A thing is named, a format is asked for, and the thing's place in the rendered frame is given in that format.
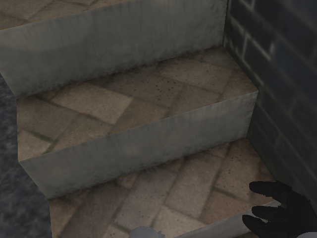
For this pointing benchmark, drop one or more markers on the robot left thigh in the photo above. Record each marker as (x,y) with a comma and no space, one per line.
(146,232)

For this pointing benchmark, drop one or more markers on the robot right hand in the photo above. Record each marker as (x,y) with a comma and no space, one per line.
(298,218)

